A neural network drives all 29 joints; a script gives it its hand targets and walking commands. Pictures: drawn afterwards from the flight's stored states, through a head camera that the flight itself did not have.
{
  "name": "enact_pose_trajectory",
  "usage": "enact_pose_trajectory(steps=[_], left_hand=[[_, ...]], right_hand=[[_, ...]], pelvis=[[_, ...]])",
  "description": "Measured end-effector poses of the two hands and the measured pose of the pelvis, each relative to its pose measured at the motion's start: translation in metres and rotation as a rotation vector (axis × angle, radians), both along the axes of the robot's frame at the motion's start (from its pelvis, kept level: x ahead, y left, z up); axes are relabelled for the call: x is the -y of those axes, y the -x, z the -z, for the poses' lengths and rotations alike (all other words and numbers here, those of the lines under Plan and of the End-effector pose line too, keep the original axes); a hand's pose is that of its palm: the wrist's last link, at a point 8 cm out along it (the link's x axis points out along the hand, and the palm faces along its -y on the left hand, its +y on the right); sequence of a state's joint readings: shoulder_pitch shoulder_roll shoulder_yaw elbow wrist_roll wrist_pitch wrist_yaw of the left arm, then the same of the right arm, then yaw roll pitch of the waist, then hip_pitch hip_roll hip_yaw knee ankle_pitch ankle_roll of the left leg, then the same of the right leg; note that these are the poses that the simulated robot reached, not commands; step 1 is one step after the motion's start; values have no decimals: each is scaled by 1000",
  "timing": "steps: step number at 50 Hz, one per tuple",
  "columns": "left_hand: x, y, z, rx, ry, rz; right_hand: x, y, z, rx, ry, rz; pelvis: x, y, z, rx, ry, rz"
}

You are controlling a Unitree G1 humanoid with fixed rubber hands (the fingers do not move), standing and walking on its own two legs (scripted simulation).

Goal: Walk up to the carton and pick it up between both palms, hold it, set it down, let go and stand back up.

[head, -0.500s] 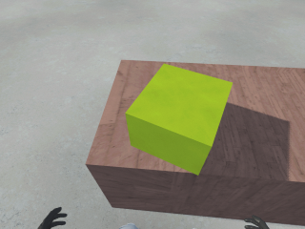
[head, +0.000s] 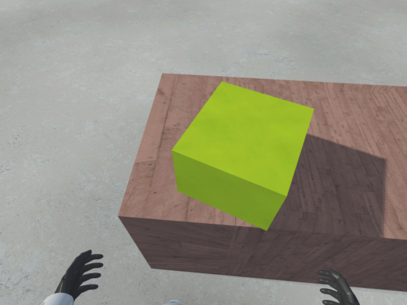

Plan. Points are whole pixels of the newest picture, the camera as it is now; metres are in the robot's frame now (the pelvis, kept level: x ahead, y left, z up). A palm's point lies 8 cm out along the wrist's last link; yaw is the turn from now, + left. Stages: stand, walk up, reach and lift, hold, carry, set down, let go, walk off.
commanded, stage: reach and lift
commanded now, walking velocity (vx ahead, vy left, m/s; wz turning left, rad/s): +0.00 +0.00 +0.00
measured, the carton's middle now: (242, 151) +0.52 -0.08 -0.07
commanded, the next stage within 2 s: none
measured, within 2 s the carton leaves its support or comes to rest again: neither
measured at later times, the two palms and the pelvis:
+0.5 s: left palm (77, 267) +0.20 +0.27 -0.03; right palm (341, 288) +0.17 -0.23 -0.06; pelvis +0.02 -0.01 +0.01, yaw +0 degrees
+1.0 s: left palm (79, 241) +0.25 +0.28 -0.03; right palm (316, 260) +0.22 -0.19 -0.03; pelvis +0.05 +0.02 +0.01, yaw +0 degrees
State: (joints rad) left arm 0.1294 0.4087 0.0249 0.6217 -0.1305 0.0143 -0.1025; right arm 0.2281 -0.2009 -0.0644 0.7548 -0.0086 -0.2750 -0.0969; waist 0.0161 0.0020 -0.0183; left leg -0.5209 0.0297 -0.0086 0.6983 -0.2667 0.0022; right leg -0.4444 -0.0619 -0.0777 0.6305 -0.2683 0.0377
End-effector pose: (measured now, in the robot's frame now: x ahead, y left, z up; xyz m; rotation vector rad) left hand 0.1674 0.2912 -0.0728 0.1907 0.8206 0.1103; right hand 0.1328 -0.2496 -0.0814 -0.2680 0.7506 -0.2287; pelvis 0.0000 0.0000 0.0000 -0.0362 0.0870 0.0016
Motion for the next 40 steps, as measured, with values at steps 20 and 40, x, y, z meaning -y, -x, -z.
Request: enact_pose_trajectory(steps=[20, 40], left_hand=[[18, -26, -39, 239, 88, 47], [19, -72, -38, 307, 119, 137]], right_hand=[[-14, -33, -22, 212, -20, 50], [-47, -78, -39, 369, -44, 90]], pelvis=[[6, -9, -6, 71, -9, -3], [-3, -48, -9, 27, 0, 3]])
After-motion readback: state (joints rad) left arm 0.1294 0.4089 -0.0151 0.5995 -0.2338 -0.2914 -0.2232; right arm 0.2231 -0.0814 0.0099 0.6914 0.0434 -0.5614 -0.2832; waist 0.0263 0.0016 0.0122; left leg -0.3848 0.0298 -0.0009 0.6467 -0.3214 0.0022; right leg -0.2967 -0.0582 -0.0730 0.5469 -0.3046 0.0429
